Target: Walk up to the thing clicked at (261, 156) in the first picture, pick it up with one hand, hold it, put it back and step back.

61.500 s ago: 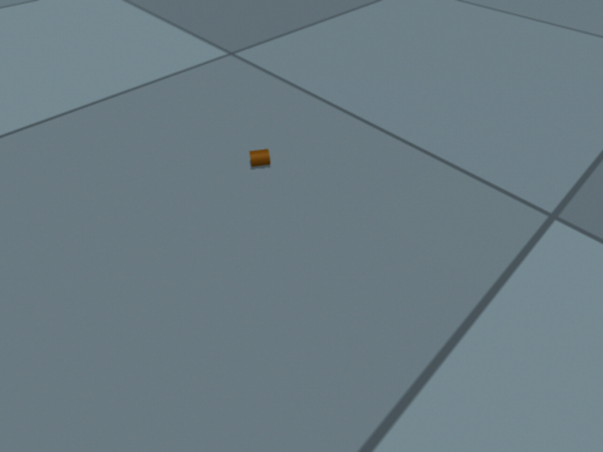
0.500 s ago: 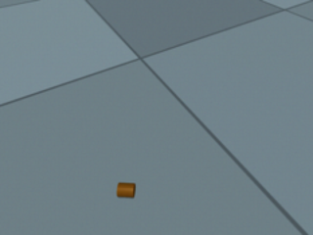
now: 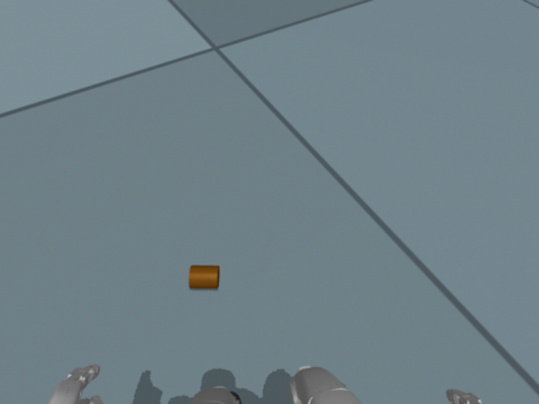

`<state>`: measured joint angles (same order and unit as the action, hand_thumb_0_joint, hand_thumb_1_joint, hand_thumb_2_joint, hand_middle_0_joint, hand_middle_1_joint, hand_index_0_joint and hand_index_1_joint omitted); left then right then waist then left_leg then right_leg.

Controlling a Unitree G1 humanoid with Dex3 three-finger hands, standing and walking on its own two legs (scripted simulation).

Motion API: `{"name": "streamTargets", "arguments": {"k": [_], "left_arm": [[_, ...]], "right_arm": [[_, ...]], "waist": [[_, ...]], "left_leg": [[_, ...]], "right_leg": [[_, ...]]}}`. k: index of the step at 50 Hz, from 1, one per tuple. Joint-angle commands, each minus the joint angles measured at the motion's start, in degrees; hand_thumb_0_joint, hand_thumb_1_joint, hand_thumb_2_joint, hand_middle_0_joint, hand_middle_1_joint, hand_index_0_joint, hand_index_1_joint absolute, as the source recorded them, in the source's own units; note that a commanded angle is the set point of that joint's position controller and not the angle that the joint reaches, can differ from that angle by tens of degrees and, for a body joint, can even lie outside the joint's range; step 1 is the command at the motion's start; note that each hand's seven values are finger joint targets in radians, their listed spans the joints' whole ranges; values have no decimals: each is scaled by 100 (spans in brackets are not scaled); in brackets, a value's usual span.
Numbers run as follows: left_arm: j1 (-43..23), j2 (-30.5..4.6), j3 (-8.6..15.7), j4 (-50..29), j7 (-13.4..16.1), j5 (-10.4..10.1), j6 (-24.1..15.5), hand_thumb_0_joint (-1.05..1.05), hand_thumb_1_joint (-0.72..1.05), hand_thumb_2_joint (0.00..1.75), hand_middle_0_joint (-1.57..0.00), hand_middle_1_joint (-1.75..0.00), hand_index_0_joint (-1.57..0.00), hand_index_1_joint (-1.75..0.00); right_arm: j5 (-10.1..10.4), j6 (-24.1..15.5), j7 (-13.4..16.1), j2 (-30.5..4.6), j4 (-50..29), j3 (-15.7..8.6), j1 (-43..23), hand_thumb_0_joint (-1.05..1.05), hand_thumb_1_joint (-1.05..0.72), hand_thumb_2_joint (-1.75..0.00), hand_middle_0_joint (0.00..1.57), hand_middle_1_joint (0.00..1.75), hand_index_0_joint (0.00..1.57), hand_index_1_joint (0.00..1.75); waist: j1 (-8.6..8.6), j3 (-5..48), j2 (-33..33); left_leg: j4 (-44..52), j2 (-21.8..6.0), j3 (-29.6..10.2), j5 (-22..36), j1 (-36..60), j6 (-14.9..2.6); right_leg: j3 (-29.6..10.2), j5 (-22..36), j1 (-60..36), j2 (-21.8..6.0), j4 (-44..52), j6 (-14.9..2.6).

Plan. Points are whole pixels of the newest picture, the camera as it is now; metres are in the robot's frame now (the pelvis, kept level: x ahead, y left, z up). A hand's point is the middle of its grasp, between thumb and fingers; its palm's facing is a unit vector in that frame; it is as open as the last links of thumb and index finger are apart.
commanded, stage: step back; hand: left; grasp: from above
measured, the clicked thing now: (204, 276) +0.55 +0.20 -0.73
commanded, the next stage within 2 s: none
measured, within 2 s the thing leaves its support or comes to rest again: neither
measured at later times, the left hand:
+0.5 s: hand out of the picture +0.00 +0.25 -0.14, palm faces +0.02 -0.92 -0.39, open 7.3 cm
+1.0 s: hand out of the picture -0.22 +0.21 -0.15, palm faces -0.03 -0.91 -0.41, open 7.3 cm
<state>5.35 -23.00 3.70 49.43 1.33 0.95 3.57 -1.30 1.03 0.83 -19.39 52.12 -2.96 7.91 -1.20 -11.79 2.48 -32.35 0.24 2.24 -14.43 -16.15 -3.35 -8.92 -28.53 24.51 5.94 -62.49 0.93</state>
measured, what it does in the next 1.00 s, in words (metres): walks backwards: right foot, then left foot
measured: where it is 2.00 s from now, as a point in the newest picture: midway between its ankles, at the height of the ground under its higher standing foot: outside the picture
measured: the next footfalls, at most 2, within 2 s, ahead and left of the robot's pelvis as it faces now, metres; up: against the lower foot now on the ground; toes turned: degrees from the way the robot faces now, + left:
right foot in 0.18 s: -0.02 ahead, -0.15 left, +0.00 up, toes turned +1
left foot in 0.50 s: -0.11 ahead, +0.09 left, +0.00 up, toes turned +0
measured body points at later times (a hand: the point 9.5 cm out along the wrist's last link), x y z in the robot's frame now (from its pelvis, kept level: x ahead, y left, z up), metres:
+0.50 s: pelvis -0.13 -0.02 -0.01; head -0.07 -0.02 +0.43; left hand +0.00 +0.29 -0.12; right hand -0.04 -0.34 -0.13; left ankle -0.15 +0.09 -0.73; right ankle -0.06 -0.15 -0.73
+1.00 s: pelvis -0.29 -0.06 -0.02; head -0.25 -0.08 +0.43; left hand -0.21 +0.26 -0.12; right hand -0.17 -0.38 -0.13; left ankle -0.19 +0.08 -0.70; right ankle -0.29 -0.18 -0.73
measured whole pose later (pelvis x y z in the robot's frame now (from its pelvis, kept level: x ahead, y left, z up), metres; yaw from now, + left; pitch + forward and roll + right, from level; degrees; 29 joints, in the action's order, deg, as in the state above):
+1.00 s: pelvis -0.29 -0.06 -0.02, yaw -2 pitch -4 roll +0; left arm 12.0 -21.0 4.3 48.9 -0.7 2.1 2.9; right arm -0.7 3.5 1.0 -23.4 48.0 -3.5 6.7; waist 1.5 -9.1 -2.4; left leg -51.4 1.1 -5.9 -24.4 -29.6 0.7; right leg -1.9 -21.3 15.0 1.1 -39.7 -0.8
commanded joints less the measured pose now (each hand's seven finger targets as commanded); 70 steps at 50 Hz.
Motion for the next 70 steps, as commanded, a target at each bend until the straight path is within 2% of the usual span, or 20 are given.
{"name": "streamTargets", "arguments": {"k": [1, 9, 11, 15, 21, 24, 28, 31, 39, 45, 46, 47, 48, 51, 57, 61, 63, 65, 66, 70], "left_arm": [[140, -922, 335, -553, 25, 6, -127, 0, 90, 90, -20, -30, -20, -30], [1087, -1066, 465, -253, -53, 142, -277, 0, 90, 90, -20, -30, -20, -30], [428, -1950, 625, -592, -71, 140, -271, 0, 90, 90, -20, -30, -20, -30], [-349, -1216, 463, -879, 21, 102, -308, 0, 90, 90, -20, -30, -20, -30], [369, -1086, 419, -899, 50, 123, -226, 0, 90, 90, -20, -30, -20, -30], [127, -1253, 395, -1001, -14, 0, -131, 0, 90, 90, -20, -30, -20, -30], [-297, -1091, 412, -1067, 79, 50, -87, 0, 90, 90, -20, -30, -20, -30], [276, -936, 386, -797, 48, -78, -91, 0, 90, 90, -20, -30, -20, -30], [387, -937, 430, -792, -39, 19, -125, 0, 90, 90, -20, -30, -20, -30], [1386, -959, 449, -239, -103, 92, -223, 0, 90, 90, -20, -30, -20, -30], [1298, -1252, 531, -300, -108, 193, -258, 0, 90, 90, -20, -30, -20, -30], [890, -2001, 703, -494, -120, 155, -212, 0, 90, 90, -20, -30, -20, -30], [466, -2159, 701, -737, -95, 178, -240, 0, 90, 90, -20, -30, -20, -30], [-397, -1324, 479, -869, -7, 164, -267, 0, 90, 90, -20, -30, -20, -30], [294, -1256, 486, -858, 84, 181, -222, 0, 90, 90, -20, -30, -20, -30], [135, -1359, 434, -887, 67, 94, -141, 0, 90, 90, -20, -30, -20, -30], [243, -1191, 306, -894, 19, 38, -76, 0, 90, 90, -20, -30, -20, -30], [-212, -1107, 325, -1020, 60, -47, -84, 0, 90, 90, -20, -30, -20, -30], [-372, -1180, 405, -951, 99, 54, -67, 0, 90, 90, -20, -30, -20, -30], [505, -1048, 373, -507, 61, -64, -38, 0, 90, 90, -20, -30, -20, -30]], "right_arm": [[-17, -116, 144, -1679, -502, -442, 318, 0, -90, -90, 20, 30, 20, 30], [94, 18, 26, -1572, -704, -324, -125, 0, -90, -90, 20, 30, 20, 30], [115, 75, 81, -1364, -718, -346, -325, 0, -90, -90, 20, 30, 20, 30], [183, 45, 73, -1418, -427, -288, 386, 0, -90, -90, 20, 30, 20, 30], [86, -50, 89, -1300, -590, -222, 323, 0, -90, -90, 20, 30, 20, 30], [7, -113, 70, -1245, -368, -276, 915, 0, -90, -90, 20, 30, 20, 30], [-99, -170, 17, -2311, -621, -559, 396, 0, -90, -90, 20, 30, 20, 30], [-57, -183, 112, -1690, -669, -347, -35, 0, -90, -90, 20, 30, 20, 30], [-61, -118, 127, -1724, -842, -424, 266, 0, -90, -90, 20, 30, 20, 30], [21, 69, 35, -1783, -985, -388, -123, 0, -90, -90, 20, 30, 20, 30], [48, 84, 29, -1494, -1016, -314, -52, 0, -90, -90, 20, 30, 20, 30], [105, 77, 108, -1309, -1116, -301, -350, 0, -90, -90, 20, 30, 20, 30], [81, 111, 157, -1562, -1067, -409, -314, 0, -90, -90, 20, 30, 20, 30], [139, 84, 115, -1475, -676, -320, 321, 0, -90, -90, 20, 30, 20, 30], [22, 27, 112, -1369, -727, -234, 294, 0, -90, -90, 20, 30, 20, 30], [-23, 11, 62, -1311, -512, -278, 828, 0, -90, -90, 20, 30, 20, 30], [-44, -7, 59, -1455, -324, -369, 1069, 0, -90, -90, 20, 30, 20, 30], [-107, 26, -28, -2484, -551, -536, 546, 0, -90, -90, 20, 30, 20, 30], [-154, -21, -20, -2429, -630, -558, 335, 0, -90, -90, 20, 30, 20, 30], [-107, -55, 93, -1735, -723, -319, -281, 0, -90, -90, 20, 30, 20, 30]], "waist": [[-164, 1433, -969], [278, 1738, -639], [398, 991, 1412], [-54, 836, 587], [393, 1448, 772], [36, 1664, 700], [-194, 1236, -1341], [272, 1173, -767], [-83, 1404, -1134], [341, 1834, -1228], [292, 1566, -359], [548, 1209, 1455], [457, 765, 1401], [-96, 645, 503], [426, 1124, 870], [224, 1481, 931], [97, 1645, 412], [-93, 1374, -1800], [-139, 1105, -1512], [432, 1123, -861]], "left_leg": [[531, -1706, -1647, 3251, 1456, -1142], [-279, -1032, -1135, 954, -307, -206], [-2758, 523, -549, -2124, -788, 367], [-3744, 658, -1087, -1346, -874, 410], [-1143, 259, -590, -1595, -942, 444], [960, 215, -109, 121, 204, 327], [1308, -2342, -3219, 2337, 73, -1337], [703, -1469, -1655, 3278, 602, -833], [553, -1593, -1640, 2494, 1069, -1160], [28, -1081, -1281, 868, -150, -378], [-687, -473, -1193, -280, -1216, -34], [-2182, 582, -615, -1838, -1438, 309], [-3285, 332, -1201, -2066, -1134, 415], [-3782, 695, -1195, -1110, -1128, 388], [-2173, 332, -791, -1631, -1388, 516], [-207, 130, -304, -1050, -214, 311], [1020, 19, -444, 84, 561, 141], [1564, -2158, -3145, 918, -57, -1151], [1639, -2387, -3438, 1018, -655, -1489], [765, -1488, -1572, 2386, -57, -958]], "right_leg": [[78, -115, 275, -247, 515, 43], [93, 1714, -1887, -860, 3810, -455], [-2384, 1567, -167, -2882, 4754, -1967], [-613, 3045, -427, -1924, 4044, -1360], [-467, 4099, -2330, -1949, 3320, -1326], [-214, 3818, -1889, -1769, 2734, -996], [-125, -854, 51, -139, -204, -202], [-305, -147, 509, 3, -914, -237], [191, -200, 108, -289, 569, 98], [790, 1275, -1827, -488, 3793, -299], [-499, 719, -1979, -1200, 4079, -481], [-2130, 516, -621, -2611, 4725, -1448], [-2713, 614, 440, -3180, 4934, -1888], [-398, 2100, 54, -1911, 4026, -1097], [-484, 2799, -1815, -2165, 3673, -1312], [-340, 3180, -1618, -2136, 3224, -1113], [-15, 2519, -1115, -1747, 2694, -677], [961, -759, 126, -361, 680, -139], [182, -908, -64, -344, -379, -136], [-59, -61, 210, -132, -1107, -173]]}}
